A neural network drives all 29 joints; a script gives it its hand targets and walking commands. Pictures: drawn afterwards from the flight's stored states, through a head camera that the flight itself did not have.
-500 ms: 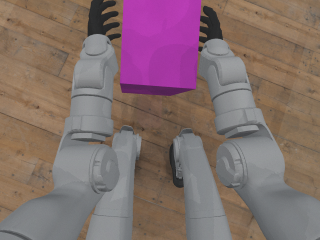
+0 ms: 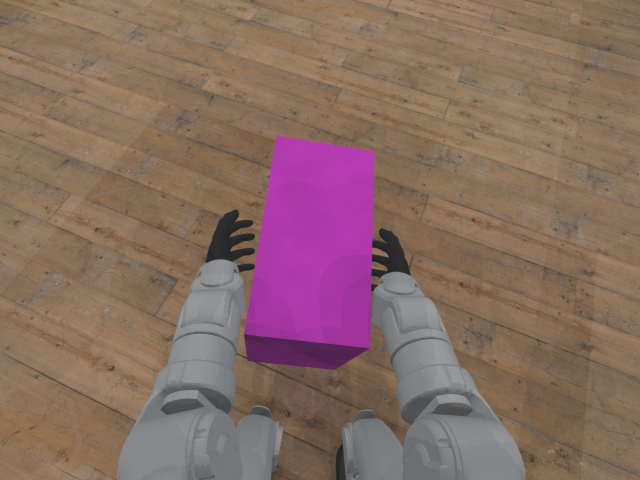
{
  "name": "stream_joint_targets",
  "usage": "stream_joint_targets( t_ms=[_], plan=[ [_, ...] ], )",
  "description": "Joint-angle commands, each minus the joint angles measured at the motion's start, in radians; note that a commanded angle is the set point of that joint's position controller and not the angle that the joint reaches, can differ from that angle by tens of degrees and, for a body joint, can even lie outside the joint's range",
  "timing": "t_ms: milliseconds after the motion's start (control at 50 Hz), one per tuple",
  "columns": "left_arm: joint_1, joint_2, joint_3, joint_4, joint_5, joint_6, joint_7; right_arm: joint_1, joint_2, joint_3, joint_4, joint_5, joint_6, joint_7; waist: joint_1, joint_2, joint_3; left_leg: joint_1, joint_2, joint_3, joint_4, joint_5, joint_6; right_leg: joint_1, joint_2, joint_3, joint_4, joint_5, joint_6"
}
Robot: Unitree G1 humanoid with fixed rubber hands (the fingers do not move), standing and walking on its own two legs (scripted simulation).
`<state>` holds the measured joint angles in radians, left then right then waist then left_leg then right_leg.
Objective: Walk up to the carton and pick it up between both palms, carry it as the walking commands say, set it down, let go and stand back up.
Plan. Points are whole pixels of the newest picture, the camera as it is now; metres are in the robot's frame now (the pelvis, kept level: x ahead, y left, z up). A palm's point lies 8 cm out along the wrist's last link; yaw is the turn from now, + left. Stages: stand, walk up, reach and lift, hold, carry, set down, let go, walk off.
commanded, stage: reach and lift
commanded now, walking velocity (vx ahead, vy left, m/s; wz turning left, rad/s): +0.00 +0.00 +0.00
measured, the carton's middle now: (307, 261) +0.43 +0.02 -0.12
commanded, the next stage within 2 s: none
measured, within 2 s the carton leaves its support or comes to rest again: neither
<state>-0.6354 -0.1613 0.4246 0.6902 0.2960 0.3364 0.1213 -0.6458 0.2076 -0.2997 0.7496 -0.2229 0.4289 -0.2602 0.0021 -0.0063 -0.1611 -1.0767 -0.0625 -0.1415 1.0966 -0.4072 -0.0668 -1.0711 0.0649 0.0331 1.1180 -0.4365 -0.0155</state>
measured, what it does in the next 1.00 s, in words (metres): rises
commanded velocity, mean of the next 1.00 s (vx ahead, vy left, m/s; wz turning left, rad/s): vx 0.00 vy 0.00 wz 0.00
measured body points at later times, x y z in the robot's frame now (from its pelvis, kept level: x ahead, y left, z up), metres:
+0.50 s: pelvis +0.00 +0.01 +0.03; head +0.04 +0.01 +0.48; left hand +0.38 +0.14 +0.05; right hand +0.37 -0.09 +0.04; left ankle +0.06 +0.15 -0.65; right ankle +0.04 -0.10 -0.65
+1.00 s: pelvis +0.02 +0.02 +0.08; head -0.01 +0.02 +0.53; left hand +0.35 +0.16 +0.11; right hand +0.35 -0.07 +0.10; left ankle +0.06 +0.15 -0.65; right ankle +0.04 -0.10 -0.65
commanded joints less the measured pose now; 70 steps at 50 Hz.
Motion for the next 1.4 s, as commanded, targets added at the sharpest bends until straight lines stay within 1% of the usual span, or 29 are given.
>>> stream_joint_targets(
  t_ms=[0, 20, 60, 120, 140, 200, 260, 320, 360, 440, 480, 520, 580, 620, 640, 700, 720, 760, 840, 920, 980, 1020, 1100, 1180, 1240, 1280, 1300, 1340, 1380],
  plan=[
    [-0.491, -1.201, -0.688, -0.072, -0.255, -0.055, -0.262, -0.738, 1.092, 0.660, -0.331, 0.267, -0.200, 0.338, 0.067, 0.038, -0.850, 0.572, -0.095, 0.064, -0.146, 0.548, 0.040, 0.687, 0.075, 0.093, -0.193, 0.617, 0.038],
    [-0.500, -1.183, -0.684, -0.059, -0.239, -0.051, -0.258, -0.732, 1.075, 0.641, -0.304, 0.258, -0.201, 0.337, 0.071, 0.056, -0.793, 0.554, -0.092, 0.068, -0.155, 0.492, 0.038, 0.657, 0.076, 0.093, -0.201, 0.545, 0.037],
    [-0.513, -1.160, -0.670, -0.043, -0.212, -0.040, -0.250, -0.729, 1.062, 0.606, -0.264, 0.237, -0.196, 0.335, 0.076, 0.072, -0.698, 0.534, -0.089, 0.074, -0.185, 0.377, 0.037, 0.623, 0.075, 0.091, -0.225, 0.408, 0.036],
    [-0.508, -1.162, -0.634, 0.004, -0.177, -0.006, -0.243, -0.705, 1.062, 0.542, -0.191, 0.190, -0.163, 0.340, 0.060, 0.077, -0.592, 0.547, -0.083, 0.078, -0.236, 0.225, 0.040, 0.617, 0.075, 0.079, -0.271, 0.241, 0.034],
    [-0.504, -1.168, -0.619, 0.035, -0.164, 0.010, -0.242, -0.719, 1.053, 0.523, -0.186, 0.177, -0.152, 0.343, 0.055, 0.078, -0.563, 0.557, -0.081, 0.080, -0.250, 0.182, 0.042, 0.613, 0.074, 0.073, -0.283, 0.192, 0.033],
    [-0.555, -1.169, -0.579, 0.064, -0.150, 0.040, -0.245, -0.776, 1.042, 0.477, -0.169, 0.159, -0.124, 0.355, 0.044, 0.080, -0.488, 0.576, -0.078, 0.083, -0.287, 0.061, 0.050, 0.608, 0.069, 0.066, -0.321, 0.067, 0.027],
    [-0.613, -1.180, -0.554, 0.056, -0.160, 0.063, -0.248, -0.804, 1.048, 0.438, -0.143, 0.150, -0.096, 0.363, 0.026, 0.080, -0.431, 0.603, -0.074, 0.084, -0.324, -0.011, 0.053, 0.619, 0.063, 0.060, -0.363, -0.001, 0.020],
    [-0.622, -1.198, -0.530, 0.067, -0.168, 0.084, -0.253, -0.818, 1.073, 0.424, -0.133, 0.152, -0.071, 0.369, 0.029, 0.079, -0.389, 0.629, -0.071, 0.087, -0.350, -0.028, 0.056, 0.642, 0.055, 0.058, -0.397, -0.015, 0.016],
    [-0.596, -1.207, -0.512, 0.089, -0.169, 0.098, -0.255, -0.820, 1.090, 0.430, -0.137, 0.158, -0.056, 0.372, 0.038, 0.072, -0.379, 0.648, -0.072, 0.092, -0.361, -0.006, 0.058, 0.668, 0.050, 0.059, -0.416, 0.000, 0.017],
    [-0.503, -1.213, -0.489, 0.121, -0.165, 0.127, -0.266, -0.751, 1.121, 0.448, -0.136, 0.156, -0.024, 0.375, 0.048, 0.053, -0.375, 0.701, -0.073, 0.100, -0.387, 0.100, 0.060, 0.740, 0.039, 0.064, -0.457, 0.105, 0.022],
    [-0.456, -1.218, -0.491, 0.117, -0.171, 0.138, -0.273, -0.698, 1.136, 0.458, -0.143, 0.160, -0.012, 0.376, 0.045, 0.051, -0.382, 0.743, -0.074, 0.101, -0.401, 0.186, 0.060, 0.776, 0.035, 0.067, -0.477, 0.192, 0.024],
    [-0.412, -1.215, -0.504, 0.096, -0.179, 0.146, -0.282, -0.639, 1.148, 0.476, -0.154, 0.170, -0.001, 0.377, 0.046, 0.052, -0.404, 0.780, -0.075, 0.101, -0.415, 0.281, 0.057, 0.825, 0.031, 0.074, -0.494, 0.306, 0.027],
    [-0.336, -1.217, -0.550, 0.046, -0.204, 0.158, -0.295, -0.552, 1.166, 0.528, -0.201, 0.196, 0.011, 0.378, 0.045, 0.042, -0.459, 0.841, -0.079, 0.095, -0.438, 0.445, 0.052, 0.922, 0.025, 0.084, -0.513, 0.535, 0.034],
    [-0.301, -1.214, -0.597, -0.011, -0.226, 0.165, -0.302, -0.497, 1.175, 0.568, -0.243, 0.217, 0.019, 0.378, 0.040, 0.040, -0.494, 0.883, -0.080, 0.088, -0.455, 0.537, 0.048, 0.984, 0.021, 0.091, -0.526, 0.663, 0.039],
    [-0.291, -1.218, -0.624, -0.048, -0.242, 0.166, -0.305, -0.491, 1.183, 0.598, -0.278, 0.237, 0.020, 0.379, 0.044, 0.042, -0.525, 0.906, -0.077, 0.082, -0.463, 0.585, 0.047, 1.016, 0.020, 0.095, -0.528, 0.721, 0.040],
    [-0.282, -1.211, -0.697, -0.139, -0.278, 0.177, -0.311, -0.472, 1.182, 0.660, -0.361, 0.281, 0.029, 0.378, 0.039, 0.051, -0.541, 0.942, -0.068, 0.070, -0.487, 0.651, 0.042, 1.068, 0.012, 0.103, -0.543, 0.812, 0.043],
    [-0.288, -1.207, -0.709, -0.153, -0.286, 0.184, -0.313, -0.478, 1.171, 0.666, -0.381, 0.288, 0.032, 0.377, 0.036, 0.053, -0.522, 0.943, -0.065, 0.066, -0.496, 0.644, 0.041, 1.073, 0.009, 0.105, -0.550, 0.809, 0.044],
    [-0.310, -1.203, -0.724, -0.171, -0.294, 0.195, -0.314, -0.496, 1.158, 0.670, -0.402, 0.295, 0.039, 0.377, 0.030, 0.051, -0.481, 0.943, -0.061, 0.059, -0.511, 0.599, 0.041, 1.068, 0.004, 0.103, -0.564, 0.749, 0.044],
    [-0.403, -1.230, -0.754, -0.186, -0.317, 0.224, -0.314, -0.574, 1.158, 0.651, -0.407, 0.297, 0.063, 0.387, 0.010, 0.068, -0.456, 0.954, -0.052, 0.055, -0.531, 0.459, 0.038, 1.048, -0.001, 0.083, -0.586, 0.555, 0.038],
    [-0.439, -1.238, -0.697, -0.093, -0.291, 0.270, -0.310, -0.598, 1.112, 0.534, -0.302, 0.247, 0.108, 0.407, -0.025, 0.093, -0.340, 0.939, -0.041, 0.051, -0.563, 0.312, 0.036, 0.988, 0.003, 0.060, -0.613, 0.351, 0.023],
    [-0.521, -1.260, -0.673, -0.055, -0.299, 0.296, -0.308, -0.689, 1.084, 0.483, -0.287, 0.243, 0.126, 0.418, -0.046, 0.120, -0.272, 0.931, -0.031, 0.046, -0.578, 0.189, 0.033, 0.948, 0.000, 0.044, -0.623, 0.212, 0.009],
    [-0.569, -1.280, -0.648, -0.021, -0.303, 0.309, -0.307, -0.765, 1.069, 0.456, -0.287, 0.239, 0.134, 0.423, -0.048, 0.126, -0.238, 0.906, -0.027, 0.046, -0.586, 0.112, 0.032, 0.933, 0.001, 0.038, -0.623, 0.135, 0.001],
    [-0.631, -1.302, -0.586, 0.038, -0.300, 0.327, -0.299, -0.878, 1.059, 0.419, -0.275, 0.228, 0.154, 0.428, -0.036, 0.118, -0.220, 0.870, -0.019, 0.050, -0.612, -0.010, 0.041, 0.926, 0.013, 0.024, -0.613, 0.037, 0.007],
    [-0.621, -1.272, -0.470, 0.131, -0.254, 0.338, -0.292, -0.906, 1.048, 0.353, -0.192, 0.191, 0.180, 0.430, -0.013, 0.103, -0.193, 0.862, -0.023, 0.068, -0.625, -0.072, 0.050, 0.906, 0.017, 0.019, -0.622, -0.041, 0.013],
    [-0.601, -1.232, -0.389, 0.183, -0.218, 0.338, -0.292, -0.893, 1.051, 0.308, -0.128, 0.166, 0.197, 0.428, 0.010, 0.079, -0.163, 0.888, -0.033, 0.092, -0.619, -0.048, 0.052, 0.872, 0.010, 0.026, -0.651, -0.080, 0.014],
    [-0.574, -1.203, -0.345, 0.206, -0.201, 0.333, -0.294, -0.889, 1.061, 0.302, -0.109, 0.158, 0.202, 0.426, 0.031, 0.043, -0.155, 0.925, -0.044, 0.110, -0.605, -0.004, 0.053, 0.839, 0.001, 0.035, -0.677, -0.096, 0.017],
    [-0.567, -1.193, -0.332, 0.208, -0.196, 0.330, -0.295, -0.881, 1.069, 0.301, -0.105, 0.156, 0.203, 0.425, 0.040, 0.036, -0.160, 0.933, -0.047, 0.116, -0.602, 0.015, 0.054, 0.831, -0.001, 0.038, -0.685, -0.091, 0.019],
    [-0.548, -1.187, -0.324, 0.192, -0.195, 0.323, -0.296, -0.874, 1.087, 0.317, -0.119, 0.164, 0.203, 0.425, 0.056, 0.021, -0.175, 0.963, -0.050, 0.123, -0.601, 0.059, 0.056, 0.823, -0.003, 0.038, -0.692, -0.055, 0.026],
    [-0.532, -1.194, -0.347, 0.151, -0.211, 0.318, -0.295, -0.862, 1.108, 0.353, -0.160, 0.183, 0.204, 0.426, 0.067, 0.023, -0.229, 0.990, -0.050, 0.126, -0.600, 0.136, 0.058, 0.853, 0.003, 0.033, -0.681, 0.043, 0.035]
  ],
)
